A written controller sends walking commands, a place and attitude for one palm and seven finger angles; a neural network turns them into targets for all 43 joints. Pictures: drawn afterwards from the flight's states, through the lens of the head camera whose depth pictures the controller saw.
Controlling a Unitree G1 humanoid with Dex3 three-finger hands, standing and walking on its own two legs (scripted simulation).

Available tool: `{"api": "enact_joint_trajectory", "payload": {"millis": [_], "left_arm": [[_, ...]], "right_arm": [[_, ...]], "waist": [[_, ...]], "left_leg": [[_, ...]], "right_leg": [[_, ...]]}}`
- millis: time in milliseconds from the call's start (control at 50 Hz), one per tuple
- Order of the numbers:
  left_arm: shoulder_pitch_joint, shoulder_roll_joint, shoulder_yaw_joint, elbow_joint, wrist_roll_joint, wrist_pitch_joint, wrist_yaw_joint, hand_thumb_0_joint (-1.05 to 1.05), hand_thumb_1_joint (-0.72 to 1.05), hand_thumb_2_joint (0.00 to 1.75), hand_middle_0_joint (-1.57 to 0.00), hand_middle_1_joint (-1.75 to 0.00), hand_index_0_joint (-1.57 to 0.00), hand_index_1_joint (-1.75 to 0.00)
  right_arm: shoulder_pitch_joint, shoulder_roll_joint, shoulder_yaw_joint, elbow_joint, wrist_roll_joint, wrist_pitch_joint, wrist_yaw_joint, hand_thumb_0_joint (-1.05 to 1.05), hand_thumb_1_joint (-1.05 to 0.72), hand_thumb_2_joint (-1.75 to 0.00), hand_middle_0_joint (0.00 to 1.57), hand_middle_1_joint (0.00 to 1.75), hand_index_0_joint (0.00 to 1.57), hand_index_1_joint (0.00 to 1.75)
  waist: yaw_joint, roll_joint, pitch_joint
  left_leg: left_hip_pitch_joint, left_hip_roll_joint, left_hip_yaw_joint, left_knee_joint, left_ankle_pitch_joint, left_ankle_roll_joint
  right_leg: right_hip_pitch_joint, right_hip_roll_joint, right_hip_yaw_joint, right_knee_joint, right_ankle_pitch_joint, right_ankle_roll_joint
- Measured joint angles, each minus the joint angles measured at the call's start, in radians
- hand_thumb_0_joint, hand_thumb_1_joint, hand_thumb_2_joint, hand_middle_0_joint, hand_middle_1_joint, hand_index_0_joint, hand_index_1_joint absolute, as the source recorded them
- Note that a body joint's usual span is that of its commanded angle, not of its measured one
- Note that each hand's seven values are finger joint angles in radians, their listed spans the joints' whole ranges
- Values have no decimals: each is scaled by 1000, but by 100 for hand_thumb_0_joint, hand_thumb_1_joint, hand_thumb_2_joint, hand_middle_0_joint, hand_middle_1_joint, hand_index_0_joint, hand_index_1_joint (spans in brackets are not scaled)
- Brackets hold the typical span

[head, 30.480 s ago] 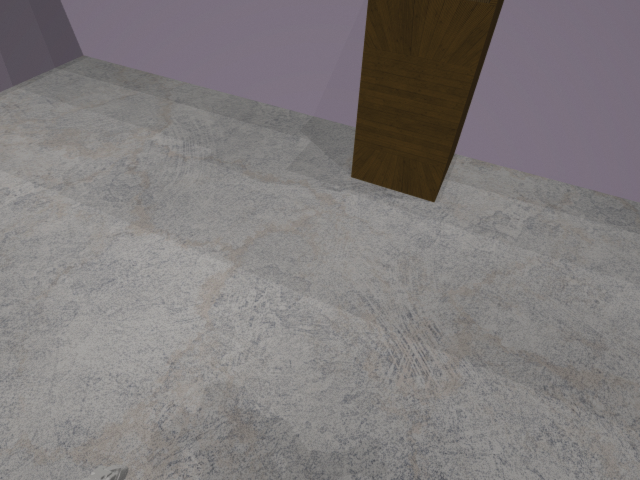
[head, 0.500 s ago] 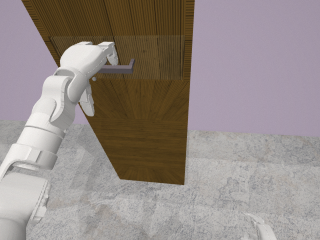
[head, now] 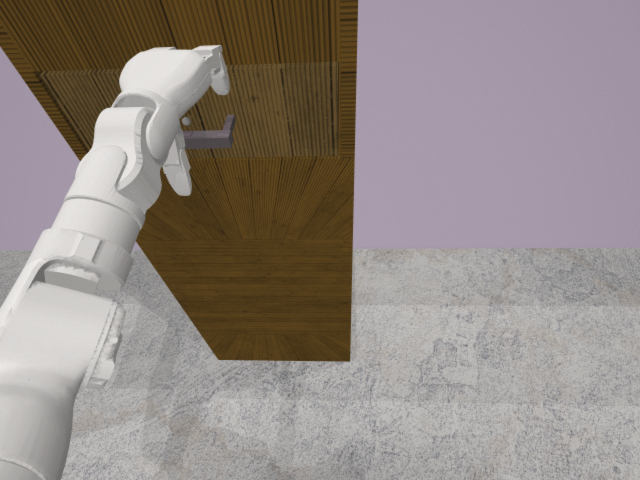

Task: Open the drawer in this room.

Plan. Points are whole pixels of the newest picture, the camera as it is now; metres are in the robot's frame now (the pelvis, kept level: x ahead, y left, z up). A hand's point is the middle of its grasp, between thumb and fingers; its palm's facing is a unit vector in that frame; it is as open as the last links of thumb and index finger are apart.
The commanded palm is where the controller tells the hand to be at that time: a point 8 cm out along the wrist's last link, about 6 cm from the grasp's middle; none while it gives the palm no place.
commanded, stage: move the hooked fingers above the handle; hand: left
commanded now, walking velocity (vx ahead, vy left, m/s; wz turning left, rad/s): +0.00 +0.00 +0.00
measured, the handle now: (195, 131) +0.53 +0.18 +0.16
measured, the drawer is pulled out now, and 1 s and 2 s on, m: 0.00 0.00 0.00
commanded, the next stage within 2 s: lower the fingers behind the handle in 0.68 s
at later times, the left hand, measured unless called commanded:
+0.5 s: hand (177, 124) +0.47 +0.17 +0.21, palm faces +0.00 -0.01 -1.00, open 13.8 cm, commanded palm +0.46 +0.18 +0.27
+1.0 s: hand (179, 122) +0.48 +0.18 +0.20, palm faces +0.02 -0.02 -1.00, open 13.9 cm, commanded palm +0.46 +0.18 +0.26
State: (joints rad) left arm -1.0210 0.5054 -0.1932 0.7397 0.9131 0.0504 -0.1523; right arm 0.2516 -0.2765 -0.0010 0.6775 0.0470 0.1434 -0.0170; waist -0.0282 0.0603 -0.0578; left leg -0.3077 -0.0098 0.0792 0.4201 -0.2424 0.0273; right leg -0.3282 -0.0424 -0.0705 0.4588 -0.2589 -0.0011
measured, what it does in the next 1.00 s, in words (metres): stands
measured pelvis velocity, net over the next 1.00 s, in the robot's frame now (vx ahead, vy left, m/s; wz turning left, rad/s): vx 0.00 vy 0.00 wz -0.01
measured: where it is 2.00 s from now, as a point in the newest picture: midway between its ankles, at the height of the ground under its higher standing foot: outside the picture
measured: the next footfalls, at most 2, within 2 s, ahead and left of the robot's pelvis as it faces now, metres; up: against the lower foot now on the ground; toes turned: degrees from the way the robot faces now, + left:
none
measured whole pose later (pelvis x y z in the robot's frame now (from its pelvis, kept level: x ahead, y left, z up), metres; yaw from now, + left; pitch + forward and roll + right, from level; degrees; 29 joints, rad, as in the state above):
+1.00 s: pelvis +0.00 +0.00 +0.00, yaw -1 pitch +8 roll +0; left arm -1.02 0.53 -0.17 0.78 0.93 0.03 -0.14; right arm 0.28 -0.28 -0.01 0.68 0.05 0.16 -0.03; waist -0.03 0.06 -0.07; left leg -0.33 0.00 0.08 0.45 -0.26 0.02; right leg -0.35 -0.03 -0.06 0.47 -0.26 -0.01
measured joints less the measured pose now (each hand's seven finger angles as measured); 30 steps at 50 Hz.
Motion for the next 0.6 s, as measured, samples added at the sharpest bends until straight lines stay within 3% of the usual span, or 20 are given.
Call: {"api": "enact_joint_trajectory", "payload": {"millis": [160, 360, 600], "left_arm": [[18, 10, 40, -4, 12, 3, -2, 0, -49, 30, -35, -123, -34, -122], [41, 20, 10, -37, 2, 28, -23, 0, -49, 30, -32, -121, -32, -121], [-41, 34, 14, 82, 12, -21, -19, 0, -49, 30, -32, -120, -32, -120]], "right_arm": [[16, -5, -6, 0, -1, 18, 3, 1, -90, -90, 20, 30, 20, 30], [-14, -8, -5, -13, 11, 19, -7, 1, -90, -90, 20, 30, 20, 30], [-33, -4, 5, -24, 12, -9, -32, 1, -90, -90, 20, 30, 20, 30]], "waist": [[-1, 8, -10], [12, 6, -1], [-6, -8, -4]], "left_leg": [[4, 7, 11, -2, -3, -3], [16, 11, -2, 3, -1, -10], [-7, 14, -11, 18, -1, -14]], "right_leg": [[-3, 8, 11, 2, -2, -3], [14, 11, -1, 6, -4, -11], [-3, 13, -10, 16, -4, -15]]}}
